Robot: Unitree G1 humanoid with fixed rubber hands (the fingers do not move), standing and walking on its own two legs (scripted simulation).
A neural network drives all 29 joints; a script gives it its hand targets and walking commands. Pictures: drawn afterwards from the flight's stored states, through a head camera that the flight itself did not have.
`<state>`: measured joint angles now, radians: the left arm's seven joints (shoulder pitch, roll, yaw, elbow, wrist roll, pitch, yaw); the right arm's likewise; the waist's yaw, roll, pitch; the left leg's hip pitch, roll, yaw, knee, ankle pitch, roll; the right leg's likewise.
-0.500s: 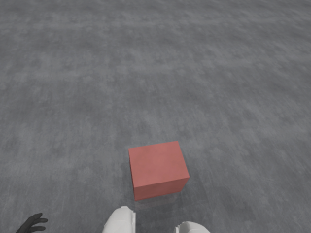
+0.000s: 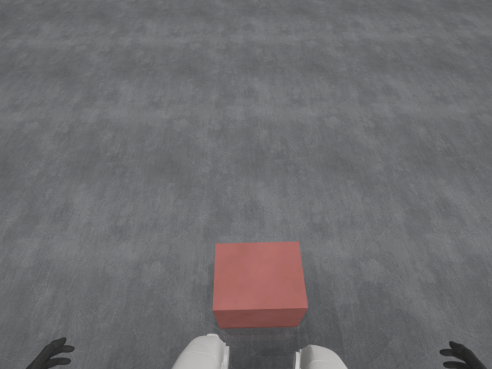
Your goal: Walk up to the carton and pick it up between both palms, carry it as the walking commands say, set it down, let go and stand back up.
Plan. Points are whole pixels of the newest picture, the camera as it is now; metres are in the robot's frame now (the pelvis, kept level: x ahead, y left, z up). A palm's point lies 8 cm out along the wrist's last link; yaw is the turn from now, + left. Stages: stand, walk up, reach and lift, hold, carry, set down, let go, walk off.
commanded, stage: walk up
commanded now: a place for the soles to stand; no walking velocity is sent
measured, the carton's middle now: (257, 286) +0.42 +0.01 -0.59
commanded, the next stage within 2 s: none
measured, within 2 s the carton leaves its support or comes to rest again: neither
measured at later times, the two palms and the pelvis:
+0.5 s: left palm out of the picture +0.10 +0.33 -0.07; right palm (459, 330) +0.19 -0.31 -0.07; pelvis +0.02 -0.01 +0.01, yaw +3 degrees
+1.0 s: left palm out of the picture +0.09 +0.32 -0.07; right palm (466, 358) +0.15 -0.30 -0.05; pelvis +0.02 +0.00 +0.05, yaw +4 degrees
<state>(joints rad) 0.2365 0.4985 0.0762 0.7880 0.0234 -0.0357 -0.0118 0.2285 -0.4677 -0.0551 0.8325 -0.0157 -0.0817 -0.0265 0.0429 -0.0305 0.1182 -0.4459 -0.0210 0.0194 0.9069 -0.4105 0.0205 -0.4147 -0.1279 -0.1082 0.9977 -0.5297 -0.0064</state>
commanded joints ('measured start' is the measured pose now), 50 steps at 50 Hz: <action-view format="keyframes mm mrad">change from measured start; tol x16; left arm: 1 -92 168 15 -65 -33 -20 12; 8 93 235 40 6 -12 -47 48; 50 -194 85 -15 219 -11 -11 10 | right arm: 1 66 -267 -56 -54 -1 -18 -10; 21 -256 -162 -11 -22 28 32 -6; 50 -223 -114 10 143 13 32 23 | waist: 1 -69 113 -185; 7 52 -189 -101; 18 -1 126 -210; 23 -15 -36 -27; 36 -14 196 -103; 50 -34 -4 -129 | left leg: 1 215 206 -467 -249 274 199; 5 -27 75 -179 2 494 84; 7 -247 7 -73 123 -57 25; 10 -165 47 -52 11 -70 40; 15 222 178 -330 -172 612 214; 22 -102 45 -70 -43 124 11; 28 196 95 -161 -205 393 91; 37 98 210 -417 -540 1 128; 50 252 116 -162 -449 317 25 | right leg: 1 -115 12 114 -104 258 -41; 9 308 -269 368 -392 833 -253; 16 51 46 90 -72 413 -15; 20 176 -49 279 -424 188 -102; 23 81 -201 327 -485 436 -188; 34 125 50 130 -390 34 -54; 50 177 -22 172 -658 247 -46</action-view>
